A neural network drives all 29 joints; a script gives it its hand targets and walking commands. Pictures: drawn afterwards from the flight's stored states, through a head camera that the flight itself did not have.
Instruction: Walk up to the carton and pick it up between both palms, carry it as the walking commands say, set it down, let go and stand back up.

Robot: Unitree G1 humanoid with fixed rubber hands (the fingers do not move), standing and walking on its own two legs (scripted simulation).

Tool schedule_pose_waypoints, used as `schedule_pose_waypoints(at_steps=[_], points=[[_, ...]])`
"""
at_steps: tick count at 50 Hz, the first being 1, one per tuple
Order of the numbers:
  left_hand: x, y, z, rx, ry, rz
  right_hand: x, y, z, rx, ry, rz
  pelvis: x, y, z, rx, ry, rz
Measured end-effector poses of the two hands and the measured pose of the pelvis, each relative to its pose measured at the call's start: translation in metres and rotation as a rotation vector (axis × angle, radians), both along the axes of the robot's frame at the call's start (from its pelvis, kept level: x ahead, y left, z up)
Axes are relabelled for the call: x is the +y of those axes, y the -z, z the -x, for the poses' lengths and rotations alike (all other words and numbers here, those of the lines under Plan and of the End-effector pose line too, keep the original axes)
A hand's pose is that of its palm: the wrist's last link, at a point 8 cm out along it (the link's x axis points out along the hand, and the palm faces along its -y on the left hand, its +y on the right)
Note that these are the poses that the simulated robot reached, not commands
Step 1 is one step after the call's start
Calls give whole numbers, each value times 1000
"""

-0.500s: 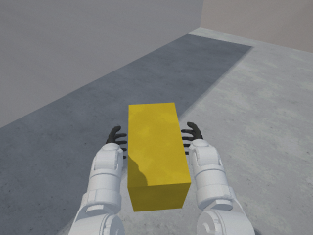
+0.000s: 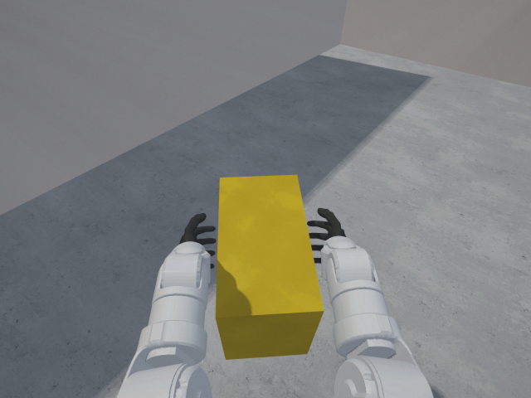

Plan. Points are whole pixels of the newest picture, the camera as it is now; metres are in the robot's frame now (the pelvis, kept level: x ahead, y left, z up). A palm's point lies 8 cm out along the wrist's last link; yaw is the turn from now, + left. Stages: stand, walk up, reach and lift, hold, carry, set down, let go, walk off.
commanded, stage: reach and lift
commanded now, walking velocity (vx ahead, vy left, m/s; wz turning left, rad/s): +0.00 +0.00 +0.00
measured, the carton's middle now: (262, 264) +0.35 +0.00 -0.02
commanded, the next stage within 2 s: hold in 0.58 s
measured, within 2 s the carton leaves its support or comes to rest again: neither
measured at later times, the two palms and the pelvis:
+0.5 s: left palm (189, 261) +0.30 +0.12 +0.06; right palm (338, 254) +0.31 -0.12 +0.07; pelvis -0.01 +0.00 +0.00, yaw +0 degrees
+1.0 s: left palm (188, 265) +0.29 +0.12 +0.06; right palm (340, 259) +0.30 -0.12 +0.07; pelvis -0.01 +0.00 +0.00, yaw +0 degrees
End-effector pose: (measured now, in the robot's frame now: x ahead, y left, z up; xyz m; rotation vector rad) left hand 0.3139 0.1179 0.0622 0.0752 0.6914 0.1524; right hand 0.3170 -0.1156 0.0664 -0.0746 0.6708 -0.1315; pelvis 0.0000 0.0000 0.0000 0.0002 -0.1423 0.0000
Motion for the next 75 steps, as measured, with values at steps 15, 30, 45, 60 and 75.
schedule_pose_waypoints(at_steps=[15, 30, 45, 60, 75], points=[[0, -1, 7, -2, 4, 0, -1, 0, 6, 1, -12, -4, -2, 0, 2, -5, -6, 1], [0, -2, 15, -5, 12, 0, -2, -1, 14, -1, -18, -6, -3, 2, 7, -17, -8, 1], [0, -2, 19, -8, 19, 1, -2, -1, 20, -3, -15, -8, -1, 3, 12, -23, -7, 2], [1, -1, 21, -9, 24, 0, -2, 0, 22, -3, -15, -8, 0, 3, 12, -23, -5, 2], [-60, 1, 9, -18, 23, 7, -57, 1, 18, -15, 88, -21, -42, 17, 12, 193, 48, 20]])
